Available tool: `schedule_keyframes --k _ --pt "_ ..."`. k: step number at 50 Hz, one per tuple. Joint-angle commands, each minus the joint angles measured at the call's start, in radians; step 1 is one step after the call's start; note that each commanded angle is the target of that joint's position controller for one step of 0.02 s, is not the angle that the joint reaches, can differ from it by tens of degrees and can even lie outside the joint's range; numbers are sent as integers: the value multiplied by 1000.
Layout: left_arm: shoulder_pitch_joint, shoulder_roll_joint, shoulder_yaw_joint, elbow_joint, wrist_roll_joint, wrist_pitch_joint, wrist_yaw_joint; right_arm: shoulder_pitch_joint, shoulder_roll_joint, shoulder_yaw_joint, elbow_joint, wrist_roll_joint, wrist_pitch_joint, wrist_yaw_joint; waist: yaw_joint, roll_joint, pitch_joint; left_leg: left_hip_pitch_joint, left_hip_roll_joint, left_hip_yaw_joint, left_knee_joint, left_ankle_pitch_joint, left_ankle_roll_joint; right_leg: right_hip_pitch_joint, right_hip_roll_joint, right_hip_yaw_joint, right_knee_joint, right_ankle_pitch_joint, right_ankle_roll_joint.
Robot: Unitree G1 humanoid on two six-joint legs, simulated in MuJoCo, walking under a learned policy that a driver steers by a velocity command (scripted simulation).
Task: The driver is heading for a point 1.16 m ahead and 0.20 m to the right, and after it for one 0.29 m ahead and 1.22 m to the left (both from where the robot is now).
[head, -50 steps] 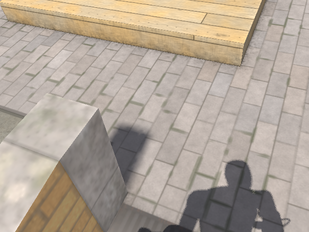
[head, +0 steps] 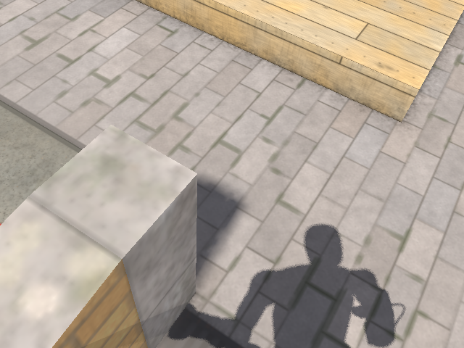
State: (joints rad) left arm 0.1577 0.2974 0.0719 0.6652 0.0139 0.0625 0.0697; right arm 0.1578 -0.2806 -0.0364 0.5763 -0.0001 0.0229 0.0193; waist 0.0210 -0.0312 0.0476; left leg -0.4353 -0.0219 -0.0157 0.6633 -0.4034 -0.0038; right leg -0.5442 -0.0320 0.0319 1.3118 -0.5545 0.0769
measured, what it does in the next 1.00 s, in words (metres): steps on the spot, turning right: right foot, then left foot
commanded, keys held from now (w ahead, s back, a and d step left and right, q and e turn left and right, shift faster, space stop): w+q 0.02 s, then w+e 0.82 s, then w+q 0.16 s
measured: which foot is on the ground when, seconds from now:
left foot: down 0.00-0.46, up 0.48-0.76, down 0.78-1.00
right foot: up 0.00-0.42, down 0.44-0.78, up 0.80-1.00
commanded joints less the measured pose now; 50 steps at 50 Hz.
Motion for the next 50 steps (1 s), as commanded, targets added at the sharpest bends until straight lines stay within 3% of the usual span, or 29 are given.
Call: schedule_keyframes --k 1,3,5,9,13,18,20,22,23,24,25,26,27,28,30,31,33,35,37,38,39,40,41,42,43,44,45,48,50 --pt "-14 81 19 -97 5 -13 13 -4 -167 -42 -73 0 -14 -35 6 103 -157 245 273 -406 -256 441 209 -185 -5 92 151 166 8" --pt "36 59 14 -74 -3 -23 10 -26 -120 -23 -79 -5 -16 -47 18 130 -210 258 252 -311 -231 546 203 -152 7 66 198 202 17" --pt "47 39 6 -62 -7 -21 11 -30 -71 1 -74 -4 -19 -55 10 103 -230 264 242 -250 -224 587 202 -120 10 69 206 214 29" --pt "24 7 -4 -75 -22 -14 13 1 -16 22 -32 -18 -13 -62 -22 132 -164 248 248 -218 -263 396 215 -85 32 152 49 197 35" --pt "-16 16 3 -123 -22 -16 -5 -10 -59 -7 -11 -14 -2 -72 -36 185 -100 275 282 -235 -307 185 226 -68 3 111 -216 127 36" --pt "-13 13 -8 -145 -19 -12 -23 -20 -117 -41 19 4 11 -86 -65 201 -87 261 315 -212 -309 277 239 34 -28 -33 -401 26 -8" --pt "20 13 -7 -146 -19 -9 -31 -40 -116 -43 28 10 11 -83 -46 206 -109 269 310 -177 -278 349 224 96 -10 -65 -522 54 -47" --pt "100 21 3 -120 -15 -1 -40 -44 -114 -48 48 25 14 -77 3 183 -133 232 280 -108 -215 375 167 235 35 -110 -752 242 -107" --pt "143 54 15 -113 -7 2 -42 6 -97 -49 71 25 10 -74 12 111 -150 161 227 -45 -136 289 96 355 26 -51 -832 388 -146" --pt "214 154 47 -105 -17 6 -33 -21 -39 -35 28 -13 2 -66 7 -174 -212 -58 94 110 91 32 -32 560 -171 230 -862 629 -247" --pt "204 168 46 -138 -22 9 -28 -129 -21 -29 -6 -30 -6 -62 55 -292 -190 -319 -4 80 275 -281 -98 623 -288 424 -912 679 -393" --pt "196 182 50 -162 20 -7 -29 -178 -37 -40 -16 -11 -16 -60 88 -258 -207 -329 4 -31 457 -310 -99 540 -321 526 -974 525 -454" --pt "104 151 41 -187 15 -17 -23 -165 -60 -50 5 -1 -13 -56 47 -175 -159 -309 35 -55 528 -231 -100 477 -269 441 -980 434 -410" --pt "21 117 29 -202 -7 -19 -15 -131 -70 -57 28 -1 -9 -55 8 -118 -130 -267 46 -53 523 -128 -104 405 -210 347 -967 426 -354" --pt "-13 91 13 -210 -20 -17 -3 -96 -66 -59 46 -12 -13 -59 -19 -94 -118 -178 24 -16 543 9 -113 319 -122 235 -927 572 -321" --pt "-16 104 14 -209 -16 -10 0 -70 -53 -55 46 -7 -16 -57 -38 -115 -125 -157 12 -6 486 55 -112 310 -106 224 -909 568 -325" --pt "25 91 14 -203 -13 -4 -3 -73 -24 -38 51 4 -19 -56 -17 -103 -132 -93 -4 11 289 61 -98 326 -79 221 -891 523 -317" --pt "47 129 31 -199 -17 1 -11 -88 -8 -29 42 12 -28 -51 2 -130 -120 -11 -24 13 110 -33 -82 313 -78 263 -879 456 -319" --pt "54 143 37 -196 -23 0 -25 -30 -54 -47 56 30 -37 -46 -5 -164 -116 71 -26 -2 -42 -59 -70 310 -83 344 -866 416 -323" --pt "26 127 32 -199 -36 -3 -29 39 -73 -58 81 34 -42 -46 -40 -162 -115 150 -21 2 -186 69 -59 275 -64 359 -844 350 -299" --pt "26 99 27 -195 -47 -7 -32 110 -93 -70 109 27 -46 -49 -62 -123 -138 290 14 -18 -270 219 -44 190 -9 332 -774 243 -250" --pt "74 12 7 -188 -31 -7 -33 182 -169 -88 112 -7 -45 -52 -57 90 -182 474 254 -250 -282 213 26 -5 107 207 -486 22 -176" --pt "196 4 12 -155 -6 -10 -45 139 -181 -76 70 -21 -41 -54 9 214 -142 502 446 -417 -211 568 105 -179 201 222 -228 -193 -112" --pt "168 104 41 -194 -43 -16 -41 72 -221 -90 55 -31 -47 -56 15 307 -155 393 597 -617 -332 400 275 -271 146 182 -62 -130 -52" --pt "67 168 59 -195 -41 -14 -26 16 -166 -75 42 -27 -58 -64 -8 238 -80 304 502 -566 -367 176 266 -274 95 190 72 -17 -37" --pt "49 169 60 -184 -24 -5 -22 -10 -111 -55 51 -22 -54 -78 -4 181 -38 248 410 -436 -364 118 215 -265 97 188 151 73 -22" --pt "73 135 50 -162 -14 10 -24 -22 -71 -35 45 -9 -48 -87 9 162 -28 202 330 -325 -357 153 172 -211 110 182 187 124 -6" --pt "82 55 18 -147 -11 15 -41 4 -68 -26 49 -4 -45 -96 0 174 -70 235 238 -167 -344 259 165 -135 139 138 129 221 29" --pt "51 3 -6 -145 -1 13 -44 32 -61 -23 62 0 -42 -95 -11 189 -87 299 225 -156 -351 255 171 -100 79 90 -96 209 45"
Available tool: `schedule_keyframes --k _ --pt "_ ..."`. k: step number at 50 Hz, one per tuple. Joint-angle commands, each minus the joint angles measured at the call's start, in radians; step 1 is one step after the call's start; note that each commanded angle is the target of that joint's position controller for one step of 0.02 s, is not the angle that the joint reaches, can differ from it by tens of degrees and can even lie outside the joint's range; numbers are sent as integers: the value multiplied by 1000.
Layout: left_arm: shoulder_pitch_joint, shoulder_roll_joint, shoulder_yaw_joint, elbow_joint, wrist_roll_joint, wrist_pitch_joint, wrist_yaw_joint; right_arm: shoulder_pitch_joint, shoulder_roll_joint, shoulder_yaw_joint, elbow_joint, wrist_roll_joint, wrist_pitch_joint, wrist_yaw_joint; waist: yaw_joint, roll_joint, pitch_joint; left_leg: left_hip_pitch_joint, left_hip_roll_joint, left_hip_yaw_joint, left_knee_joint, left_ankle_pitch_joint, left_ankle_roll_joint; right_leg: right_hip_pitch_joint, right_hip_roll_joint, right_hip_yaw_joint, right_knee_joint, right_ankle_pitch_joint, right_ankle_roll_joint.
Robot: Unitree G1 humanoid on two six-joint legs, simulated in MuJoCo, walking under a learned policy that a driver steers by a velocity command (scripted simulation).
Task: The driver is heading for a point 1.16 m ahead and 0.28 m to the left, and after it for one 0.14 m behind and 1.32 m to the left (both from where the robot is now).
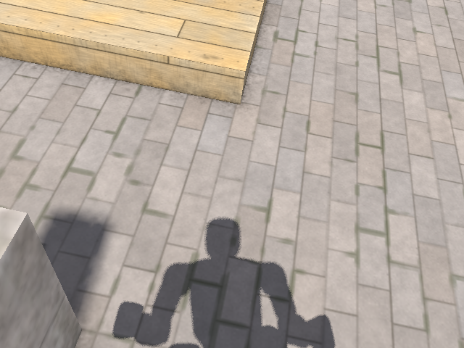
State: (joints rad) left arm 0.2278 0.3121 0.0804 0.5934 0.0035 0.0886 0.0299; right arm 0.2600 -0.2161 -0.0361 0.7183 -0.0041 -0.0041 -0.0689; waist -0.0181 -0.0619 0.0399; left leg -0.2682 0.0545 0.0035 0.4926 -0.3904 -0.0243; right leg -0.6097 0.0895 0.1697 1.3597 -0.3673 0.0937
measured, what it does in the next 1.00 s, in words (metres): walks ahead, turning left: right foot, then left foot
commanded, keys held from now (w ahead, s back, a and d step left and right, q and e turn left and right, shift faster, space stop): w+q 0.04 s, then q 0.78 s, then e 0.18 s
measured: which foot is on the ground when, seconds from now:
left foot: down 0.00-0.16, up 0.18-0.52, down 0.54-1.00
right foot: up 0.00-0.12, down 0.14-0.54, up 0.56-0.98, down 1.00-1.00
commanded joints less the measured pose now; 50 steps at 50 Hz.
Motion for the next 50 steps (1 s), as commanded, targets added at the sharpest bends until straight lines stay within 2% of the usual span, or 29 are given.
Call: schedule_keyframes --k 1,2,3,5,7,8,9,10,11,12,13,14,16,19,21,24,25,26,27,28,29,30,32,35,38,42,45,48,50 --pt "58 -4 -21 -90 -16 -60 -29 -12 -203 -49 -61 46 -15 2 67 379 -247 119 133 -150 -267 -234 182 110 -41 -224 -269 -80 22" --pt "-15 14 -17 -100 -30 -82 -32 -66 -224 -54 -90 45 -13 10 49 430 -142 -49 108 -144 -322 -250 170 251 -49 -254 -409 -84 14" --pt "-42 28 -9 -92 -31 -93 -29 -44 -231 -58 -82 37 -9 12 37 417 -86 -99 107 -155 -329 -227 176 314 -37 -262 -513 -125 2" --pt "3 18 -5 -60 -23 -110 -20 -7 -209 -53 -63 33 -8 19 40 301 4 -40 141 -219 -254 -138 184 346 -68 -219 -795 -120 -64" --pt "150 6 4 24 -25 -116 -12 36 -173 -43 -50 37 6 27 76 162 0 -131 89 -210 -82 -135 153 572 -68 -226 -1054 74 -113" --pt "279 32 11 39 -18 -115 -9 -6 -93 -19 -74 14 -2 42 127 50 -100 -325 0 -133 191 -133 88 818 -215 -31 -1035 22 -133" --pt "284 85 8 0 -8 -98 -2 34 11 7 -94 -25 -9 67 70 -162 -160 -490 -84 -107 477 -336 35 869 -422 145 -904 339 -174" --pt "291 210 48 -4 13 -101 -9 -9 -63 -10 -156 20 -20 65 94 -295 -140 -634 -60 -107 624 -301 -1 739 -596 420 -1091 -17 -369" --pt "218 140 33 -10 13 -120 -12 -119 -155 -35 -160 40 -10 54 104 -163 9 -674 6 -114 759 -214 -12 624 -551 420 -1189 -305 -378" --pt "133 67 8 2 13 -125 -4 -146 -184 -51 -144 44 6 48 74 -121 120 -704 11 -126 800 -120 -19 539 -472 275 -1197 -307 -325" --pt "65 32 -7 -17 9 -128 3 -99 -174 -53 -112 39 27 44 44 -134 138 -651 19 -120 817 -49 -43 482 -404 123 -1199 -155 -283" --pt "34 23 -11 -18 14 -133 12 -70 -178 -58 -104 25 35 46 29 -130 131 -605 7 -114 822 42 -67 459 -364 15 -1190 28 -263" --pt "54 30 -6 4 18 -137 39 -76 -138 -55 -111 22 33 56 27 -96 91 -547 0 -70 793 135 -94 461 -334 -150 -1156 268 -248" --pt "64 71 9 23 13 -111 63 -174 -67 -25 -161 20 28 83 56 -61 60 -479 14 11 551 166 -110 491 -323 -245 -1106 396 -255" --pt "60 130 27 26 1 -91 63 -231 -40 -9 -196 22 26 110 73 -73 27 -387 8 61 393 89 -91 505 -339 -270 -1068 440 -256" --pt "55 172 37 37 -21 -79 50 -193 -97 -27 -198 29 27 136 46 -74 -37 -230 -50 144 272 45 -31 523 -381 -283 -939 656 -248" --pt "37 173 35 38 -27 -79 46 -123 -126 -44 -181 30 25 135 1 -63 -83 -122 -91 162 192 81 2 525 -371 -312 -829 786 -227" --pt "66 145 22 46 -26 -84 38 -13 -192 -77 -151 31 23 123 -49 -11 -164 67 -148 155 90 139 48 494 -317 -355 -644 796 -187" --pt "107 108 4 39 11 -94 30 89 -261 -100 -149 38 25 97 -95 78 -234 328 -65 -14 63 304 106 284 -275 -346 -410 467 -116" --pt "214 -30 -40 -22 63 -103 18 41 -400 -116 -187 42 17 86 40 365 -374 556 283 -584 31 436 334 -48 -93 -256 -54 -398 -44" --pt "91 71 -20 -27 14 -124 11 68 -326 -94 -215 20 -3 93 -85 217 -490 486 352 -817 -170 156 410 -81 -59 -35 73 -330 -44" --pt "-52 110 -8 -62 -23 -121 14 -15 -279 -72 -207 7 -23 98 -71 153 -317 374 323 -683 -195 153 353 -141 -100 -49 95 -240 -62" --pt "-64 99 -11 -53 9 -101 46 -114 -202 -46 -199 25 -36 84 -7 61 -157 148 216 -449 -142 308 249 -97 -155 -47 -8 -93 -73" --pt "8 76 -6 -33 12 -70 43 -169 -200 -43 -202 0 -37 78 67 108 -151 -35 132 -304 -138 461 228 49 -139 -74 -67 -26 -69" --pt "-5 43 -12 -42 22 -65 47 -145 -223 -51 -189 7 -26 70 61 127 -170 -44 110 -301 -134 461 237 29 -112 -87 -128 -4 -41" --pt "-33 40 -7 -52 20 -63 49 -154 -226 -56 -192 9 -7 46 51 163 -178 -18 103 -352 -151 166 210 -29 -112 -80 -204 62 -26" --pt "-43 12 -18 -50 17 -69 37 -185 -173 -37 -194 2 -2 40 28 211 -210 -26 96 -314 -126 101 190 73 -138 -126 -363 48 -35" --pt "-5 -28 -26 -37 12 -80 15 -166 -108 -9 -145 -17 -4 66 24 255 -213 -87 86 -251 -92 13 171 285 -124 -205 -575 -13 -62" --pt "26 -24 -22 -27 18 -89 -2 -134 -66 4 -126 -6 -10 72 28 208 -125 -144 22 -198 -34 -115 99 373 -102 -187 -821 91 -113"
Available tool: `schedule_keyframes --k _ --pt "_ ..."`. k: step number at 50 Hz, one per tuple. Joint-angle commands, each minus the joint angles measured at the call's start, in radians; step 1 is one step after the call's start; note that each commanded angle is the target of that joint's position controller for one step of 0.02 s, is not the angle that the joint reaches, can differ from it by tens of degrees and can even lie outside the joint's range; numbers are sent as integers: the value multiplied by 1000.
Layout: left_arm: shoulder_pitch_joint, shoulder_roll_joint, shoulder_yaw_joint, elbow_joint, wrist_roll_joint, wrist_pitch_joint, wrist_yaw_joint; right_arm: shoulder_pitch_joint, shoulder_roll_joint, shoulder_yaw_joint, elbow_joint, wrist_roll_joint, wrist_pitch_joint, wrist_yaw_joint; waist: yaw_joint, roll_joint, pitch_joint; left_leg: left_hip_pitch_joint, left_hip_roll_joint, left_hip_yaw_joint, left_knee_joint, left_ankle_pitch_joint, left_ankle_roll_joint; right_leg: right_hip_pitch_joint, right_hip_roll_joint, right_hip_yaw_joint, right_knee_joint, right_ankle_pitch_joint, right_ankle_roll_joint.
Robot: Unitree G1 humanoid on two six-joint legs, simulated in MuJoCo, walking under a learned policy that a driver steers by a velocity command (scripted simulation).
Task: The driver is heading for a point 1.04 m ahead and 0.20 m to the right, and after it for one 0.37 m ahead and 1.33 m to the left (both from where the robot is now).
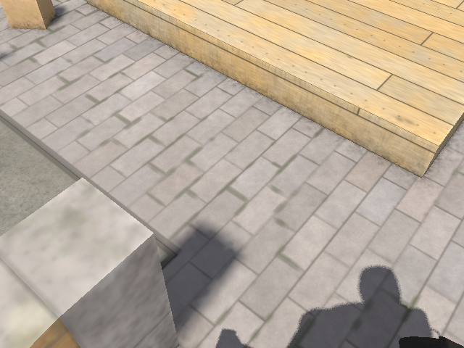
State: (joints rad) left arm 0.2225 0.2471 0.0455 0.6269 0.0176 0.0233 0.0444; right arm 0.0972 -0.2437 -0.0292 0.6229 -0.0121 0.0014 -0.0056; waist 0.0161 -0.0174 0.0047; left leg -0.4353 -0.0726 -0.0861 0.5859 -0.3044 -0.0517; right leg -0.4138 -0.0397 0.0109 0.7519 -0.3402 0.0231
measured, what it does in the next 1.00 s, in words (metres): steps to the right: right foot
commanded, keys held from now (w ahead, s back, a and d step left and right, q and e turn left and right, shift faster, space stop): e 0.08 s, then w+e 0.52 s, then w+q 0.40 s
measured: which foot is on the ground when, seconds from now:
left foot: down 0.00-0.58, up 0.60-1.00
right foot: down 0.00-0.30, up 0.32-0.56, down 0.58-1.00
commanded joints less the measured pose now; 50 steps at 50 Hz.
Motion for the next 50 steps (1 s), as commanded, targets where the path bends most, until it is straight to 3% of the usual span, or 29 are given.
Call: schedule_keyframes --k 1,2,3,4,6,7,10,13,15,16,17,18,19,21,24,26,28,29,30,31,32,33,34,35,36,40,42,45,50 --pt "-24 132 26 -108 10 -31 -15 89 -42 -7 -32 -6 -17 4 -76 -8 -59 -3 63 -34 38 -205 61 153 -101 188 -300 214 -103" --pt "-109 155 32 -110 6 -29 -13 72 -53 -14 -56 -1 -26 2 -118 -251 -18 51 51 37 -7 -124 8 -13 -169 336 -419 58 -210" --pt "-174 123 25 -141 8 -30 -11 -18 -97 -28 -65 4 -28 -7 -85 -212 34 129 61 27 -3 -10 -5 -101 -133 330 -446 -90 -200" --pt "-142 101 21 -129 9 -32 -8 -67 -94 -34 -69 0 -26 -9 -62 -165 19 187 53 37 -10 40 -5 -106 -102 301 -429 -138 -165" --pt "-69 141 35 -121 -11 -29 -4 -61 -62 -36 -71 -5 -22 -9 -37 -133 -13 209 36 62 6 2 2 -66 -78 297 -415 -232 -145" --pt "-88 146 37 -133 -16 -25 3 -73 -49 -36 -76 3 -27 -4 -43 -139 22 176 47 49 -14 35 11 -54 -71 296 -380 -120 -144" --pt "-43 139 42 -154 -14 -11 12 -59 -43 -41 -62 3 -31 7 -20 -102 -58 175 46 70 -9 56 10 13 -45 287 -283 110 -167" --pt "-49 122 40 -184 -21 9 10 -31 -52 -50 -46 5 -29 9 -25 -29 -85 220 91 57 -31 51 39 -42 -1 257 -190 126 -151" --pt "-46 97 38 -196 -25 11 6 48 -113 -71 -19 4 -22 -3 -39 137 -88 311 246 -105 -156 2 131 -186 68 150 -8 40 -89" --pt "-19 89 40 -189 -25 7 -3 69 -149 -80 -6 2 -20 -13 -33 272 -94 354 395 -269 -236 46 226 -255 108 60 168 -104 -50" --pt "-39 129 53 -189 -23 6 -8 82 -142 -77 -12 -2 -27 -27 -59 267 -101 372 514 -359 -251 182 310 -326 57 58 394 -258 -21" --pt "-54 138 59 -189 -24 8 -13 87 -135 -73 -13 -3 -30 -43 -64 164 -109 365 533 -341 -245 250 328 -350 30 84 540 -267 -6" --pt "-35 122 55 -178 -27 14 -17 50 -138 -70 -17 1 -27 -59 -41 116 -108 339 502 -268 -237 254 302 -330 10 97 592 -225 4" --pt "-36 92 38 -182 -23 36 -21 -24 -161 -71 -12 11 -22 -75 -7 139 -91 259 427 -109 -249 277 230 -256 -25 71 527 -119 6" --pt "-27 71 23 -183 -25 50 -40 -62 -201 -83 -3 19 -11 -69 7 193 -113 183 360 68 -244 276 187 -41 -29 -18 257 -145 -8" --pt "10 90 33 -165 -27 51 -48 -32 -232 -96 16 29 -4 -58 7 203 -121 184 372 91 -224 206 186 59 -4 -79 95 -133 -28" --pt "174 107 54 -92 -24 59 -51 -14 -196 -87 34 39 11 -63 68 135 -118 81 339 150 -82 90 135 254 69 -125 -137 -9 -84" --pt "244 149 72 -64 -27 60 -50 27 -125 -71 46 29 23 -60 79 -73 -56 -115 244 233 161 -93 61 375 26 40 -265 108 -162" --pt "240 306 94 -97 -14 54 -40 -67 -68 -47 -59 -7 15 -57 57 -464 -18 -442 50 214 466 -403 -14 358 -183 527 -413 247 -369" --pt "247 264 77 -120 -14 -15 -53 -118 -97 -52 -78 29 -28 -11 117 -256 -119 -561 121 9 665 -298 4 397 -315 815 -592 -847 -415" --pt "152 229 53 -146 -25 -48 -47 -166 -129 -60 -80 47 -51 15 74 -165 10 -642 154 18 670 -149 18 384 -323 705 -571 -603 -334" --pt "103 246 58 -134 -17 -59 -34 -139 -131 -63 -56 39 -52 10 44 -146 -15 -656 160 21 656 -48 12 354 -318 692 -577 -574 -299" --pt "83 219 46 -131 -8 -66 -24 -79 -167 -75 -10 29 -54 1 13 -99 -34 -574 183 4 640 53 7 332 -275 597 -547 -451 -254" --pt "77 176 27 -117 5 -71 -18 -14 -155 -77 27 27 -53 4 -16 -119 -65 -482 171 24 658 144 -7 303 -214 468 -530 -357 -227" --pt "96 135 11 -109 2 -81 -19 22 -147 -73 52 27 -44 10 -20 -147 -58 -424 155 57 678 196 -18 263 -179 377 -554 -326 -213" --pt "193 144 16 -51 -1 -102 -13 -16 -111 -63 60 31 -39 15 11 -81 23 -479 121 43 589 295 -17 335 -190 239 -618 -178 -202" --pt "221 141 18 -28 6 -107 -10 -39 -108 -63 54 36 -41 22 30 -86 41 -528 93 -10 523 313 -18 408 -211 188 -634 -104 -200" --pt "205 151 24 -3 6 -108 -5 -38 -107 -63 47 36 -39 35 23 -106 62 -543 82 -44 448 337 -34 463 -242 118 -655 -32 -207" --pt "178 159 31 35 9 -101 -4 -78 -81 -45 24 34 -33 60 46 -83 125 -494 115 38 307 351 -36 474 -239 -37 -669 105 -206"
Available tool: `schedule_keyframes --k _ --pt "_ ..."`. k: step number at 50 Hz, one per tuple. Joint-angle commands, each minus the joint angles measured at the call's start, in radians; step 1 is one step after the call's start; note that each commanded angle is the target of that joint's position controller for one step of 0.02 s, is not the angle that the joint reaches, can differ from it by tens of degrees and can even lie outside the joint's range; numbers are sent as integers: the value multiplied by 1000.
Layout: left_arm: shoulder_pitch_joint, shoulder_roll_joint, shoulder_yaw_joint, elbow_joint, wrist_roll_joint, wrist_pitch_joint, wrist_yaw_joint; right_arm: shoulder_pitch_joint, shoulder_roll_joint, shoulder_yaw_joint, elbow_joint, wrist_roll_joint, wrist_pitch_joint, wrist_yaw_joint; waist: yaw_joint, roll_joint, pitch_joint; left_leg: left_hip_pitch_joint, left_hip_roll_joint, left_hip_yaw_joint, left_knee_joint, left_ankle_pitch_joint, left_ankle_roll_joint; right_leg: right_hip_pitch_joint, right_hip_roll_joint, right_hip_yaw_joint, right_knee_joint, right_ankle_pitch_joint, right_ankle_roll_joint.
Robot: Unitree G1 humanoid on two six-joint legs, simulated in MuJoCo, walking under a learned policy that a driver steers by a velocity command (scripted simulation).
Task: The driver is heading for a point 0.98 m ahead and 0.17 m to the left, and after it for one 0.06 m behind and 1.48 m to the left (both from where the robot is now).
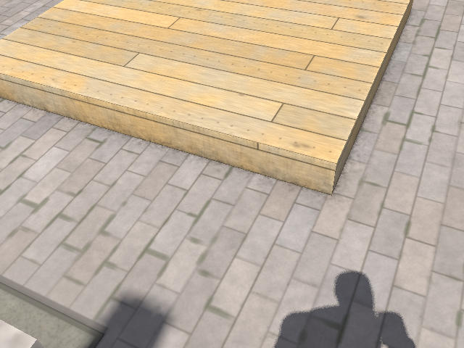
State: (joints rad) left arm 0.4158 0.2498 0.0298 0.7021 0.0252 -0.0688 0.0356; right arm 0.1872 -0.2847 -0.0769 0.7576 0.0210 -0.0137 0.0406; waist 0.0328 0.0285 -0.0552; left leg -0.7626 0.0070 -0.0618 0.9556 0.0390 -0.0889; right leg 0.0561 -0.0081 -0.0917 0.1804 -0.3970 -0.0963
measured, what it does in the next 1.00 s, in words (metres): walks ahead: left foot, then right foot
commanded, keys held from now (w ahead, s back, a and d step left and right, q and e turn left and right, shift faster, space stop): w+q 0.52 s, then w+e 0.48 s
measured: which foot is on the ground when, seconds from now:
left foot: up 0.00-0.20, down 0.22-0.74, up 0.76-1.00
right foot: down 0.00-0.22, up 0.24-0.70, down 0.72-1.00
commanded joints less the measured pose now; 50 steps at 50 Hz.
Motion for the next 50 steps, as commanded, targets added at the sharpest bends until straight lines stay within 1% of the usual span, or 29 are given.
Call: schedule_keyframes --k 1,4,6,8,9,10,11,12,13,14,15,16,17,18,22,26,28,32,34,35,36,37,38,39,40,41,42,45,50 --pt "-21 166 51 -31 1 -8 5 -182 -30 10 -117 4 -21 21 37 -135 192 -138 49 42 -110 5 11 8 -273 33 -98 188 -83" --pt "-20 184 61 2 -11 -1 3 -231 -12 23 -147 10 -30 45 56 -127 228 -70 61 103 -234 -39 61 43 -285 -47 -100 266 -77" --pt "-49 206 70 13 -18 4 -5 -206 -27 20 -153 12 -30 50 35 -127 217 46 48 147 -299 -99 114 49 -290 -98 -52 454 -68" --pt "-50 216 78 23 -37 10 -9 -131 -75 -2 -143 11 -22 40 0 -145 163 170 -12 199 -314 -203 171 84 -284 -137 96 916 -53" --pt "-42 235 83 22 -48 22 -8 -46 -104 -21 -130 12 -21 32 -42 -146 115 260 -69 235 -345 -238 197 113 -272 -147 244 1111 -34" --pt "-48 240 83 18 -58 26 -10 111 -147 -48 -94 14 -20 17 -125 -124 20 487 -114 238 -443 -163 235 61 -232 -172 458 1101 1" --pt "-38 218 73 12 -36 18 -4 261 -215 -77 -65 11 -10 -5 -194 -61 -80 827 -65 101 -402 -167 275 -205 -197 -145 745 843 50" --pt "62 42 21 -45 1 -6 -11 262 -324 -93 -71 13 -20 -13 -63 256 -168 1148 225 -477 -447 -355 460 -668 -1 -49 1141 -128 126" --pt "-9 91 18 -56 -38 -55 -16 256 -246 -70 -104 10 -44 0 -117 120 -329 1163 327 -829 -659 -568 530 -750 54 216 1297 -168 122" --pt "-146 168 39 -86 -83 -79 -23 230 -183 -52 -87 5 -56 2 -147 45 -177 1067 314 -701 -728 -527 450 -833 -9 233 1279 -48 94" --pt "-180 167 35 -97 -77 -94 -18 168 -165 -45 -90 6 -62 0 -104 -17 -85 932 274 -568 -722 -423 406 -814 -64 220 1186 63 74" --pt "-204 167 38 -89 -44 -98 -12 101 -128 -34 -100 2 -65 -2 -72 -50 -22 811 227 -454 -721 -287 383 -778 -98 210 1105 118 77" --pt "-173 177 45 -80 -27 -90 -11 71 -114 -25 -112 -17 -60 -10 -35 -27 1 734 187 -371 -732 -163 369 -715 -114 215 1046 148 91" --pt "-155 174 48 -78 -12 -75 -15 60 -112 -23 -121 -24 -56 -16 -18 -1 15 689 168 -331 -742 -70 375 -686 -118 212 1010 156 107" --pt "-195 122 39 -86 -1 -41 -21 104 -152 -31 -90 -12 -52 -47 -17 4 67 573 129 -203 -736 194 369 -691 -104 160 802 215 173" --pt "-376 77 19 -119 -12 -49 -49 138 -147 -28 -77 1 -38 -63 -83 49 89 527 54 -142 -716 53 307 -625 -41 133 480 490 175" --pt "-414 65 12 -114 -20 -62 -65 184 -143 -26 -50 1 -38 -72 -116 60 82 543 77 -138 -715 -15 295 -576 -30 111 393 609 166" --pt "-437 108 28 -123 -30 -71 -83 211 -153 -32 -19 0 -37 -68 -118 80 86 728 190 -183 -650 32 279 -637 -44 123 332 505 90" --pt "-375 137 43 -117 -32 -65 -78 186 -162 -37 -18 -5 -38 -62 -75 99 69 786 202 -167 -571 240 260 -577 -20 98 327 372 42" --pt "-274 167 60 -91 -32 -62 -72 171 -160 -35 -20 -10 -36 -59 -19 90 7 795 169 -131 -436 422 244 -449 17 65 318 349 7" --pt "-131 199 73 -65 -25 -59 -68 171 -136 -22 -26 -19 -32 -61 52 62 -99 720 121 -85 -227 439 217 -227 -10 96 338 400 -41" --pt "-14 279 92 -49 -9 -58 -69 295 -74 -1 -45 -32 -42 -64 27 -140 -270 396 0 -40 133 97 147 162 -218 460 365 365 -188" --pt "60 258 91 -6 -33 -54 -81 322 -53 12 -34 -23 -59 -62 31 -357 -319 146 -117 -44 384 -568 92 309 -339 882 158 150 -284" --pt "10 190 70 -25 -52 -51 -80 232 -131 -1 -68 -4 -76 -56 44 -227 -213 43 -43 -109 449 -543 105 248 -324 890 104 -28 -226" --pt "-56 162 64 -43 -44 -38 -70 105 -141 0 -101 14 -91 -50 46 -129 -86 24 -1 -81 423 -469 116 106 -284 743 93 -14 -185" --pt "-97 159 60 -53 -31 -29 -67 34 -127 4 -123 -2 -103 -48 28 -49 11 25 28 -59 345 -423 123 -37 -244 651 68 71 -174" --pt "-131 142 55 -66 -30 -31 -63 21 -120 2 -130 -24 -104 -45 -1 -38 33 66 64 -62 250 -371 125 -117 -212 587 56 162 -161" --pt "-145 143 54 -72 -33 -29 -54 62 -88 6 -122 -41 -91 -46 -43 -96 29 137 72 -37 115 -327 93 -213 -154 496 21 312 -172" --pt "-92 199 73 -34 -51 -20 -34 -110 -55 25 -162 -44 -87 -53 4 -90 54 169 36 -18 -226 -79 27 -285 -108 386 18 381 -151"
